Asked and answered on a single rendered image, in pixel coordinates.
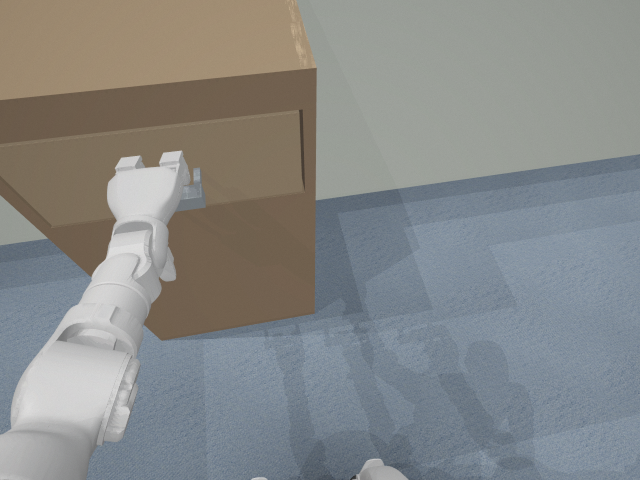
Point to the drawer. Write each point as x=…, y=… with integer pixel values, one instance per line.
x=65, y=179

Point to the left robot hand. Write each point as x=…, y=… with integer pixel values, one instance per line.
x=153, y=191

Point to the left robot forearm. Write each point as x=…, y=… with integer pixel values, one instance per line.
x=116, y=303

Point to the right robot shin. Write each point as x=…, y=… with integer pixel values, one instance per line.
x=372, y=463

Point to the robot left upper arm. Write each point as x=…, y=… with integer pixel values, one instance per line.
x=78, y=397

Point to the handle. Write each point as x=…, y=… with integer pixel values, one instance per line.
x=193, y=196

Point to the cabinet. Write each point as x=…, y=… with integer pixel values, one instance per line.
x=74, y=67

